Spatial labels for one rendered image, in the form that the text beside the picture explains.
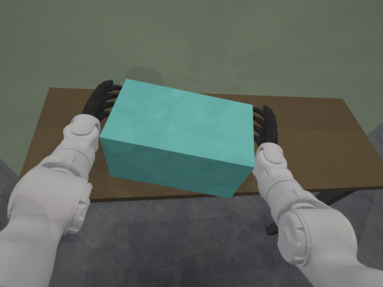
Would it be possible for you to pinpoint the robot right hand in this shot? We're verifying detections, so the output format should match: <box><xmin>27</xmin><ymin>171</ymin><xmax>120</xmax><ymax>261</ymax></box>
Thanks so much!
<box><xmin>253</xmin><ymin>105</ymin><xmax>278</xmax><ymax>148</ymax></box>

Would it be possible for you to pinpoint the robot left upper arm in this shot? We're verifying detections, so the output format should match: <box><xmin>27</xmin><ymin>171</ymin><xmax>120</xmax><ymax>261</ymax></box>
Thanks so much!
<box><xmin>0</xmin><ymin>166</ymin><xmax>93</xmax><ymax>287</ymax></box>

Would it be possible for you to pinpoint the carton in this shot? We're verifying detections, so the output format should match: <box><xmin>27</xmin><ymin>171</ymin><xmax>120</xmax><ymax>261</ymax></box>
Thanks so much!
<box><xmin>99</xmin><ymin>79</ymin><xmax>255</xmax><ymax>199</ymax></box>

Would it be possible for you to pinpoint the robot right forearm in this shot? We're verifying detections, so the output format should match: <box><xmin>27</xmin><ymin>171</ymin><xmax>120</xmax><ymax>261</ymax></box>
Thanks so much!
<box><xmin>252</xmin><ymin>142</ymin><xmax>357</xmax><ymax>244</ymax></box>

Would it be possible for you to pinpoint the robot left forearm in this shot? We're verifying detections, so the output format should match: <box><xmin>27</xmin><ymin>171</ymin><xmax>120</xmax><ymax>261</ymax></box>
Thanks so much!
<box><xmin>7</xmin><ymin>114</ymin><xmax>101</xmax><ymax>222</ymax></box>

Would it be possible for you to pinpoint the robot left hand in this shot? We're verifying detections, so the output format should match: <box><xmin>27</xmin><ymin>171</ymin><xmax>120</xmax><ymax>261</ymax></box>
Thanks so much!
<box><xmin>81</xmin><ymin>80</ymin><xmax>122</xmax><ymax>122</ymax></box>

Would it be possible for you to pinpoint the robot right upper arm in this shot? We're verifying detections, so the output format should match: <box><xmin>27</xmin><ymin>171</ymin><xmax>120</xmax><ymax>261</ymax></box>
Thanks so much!
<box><xmin>278</xmin><ymin>209</ymin><xmax>383</xmax><ymax>287</ymax></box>

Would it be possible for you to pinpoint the table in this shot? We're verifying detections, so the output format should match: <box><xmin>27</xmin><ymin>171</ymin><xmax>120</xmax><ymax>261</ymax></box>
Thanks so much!
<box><xmin>18</xmin><ymin>87</ymin><xmax>383</xmax><ymax>236</ymax></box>

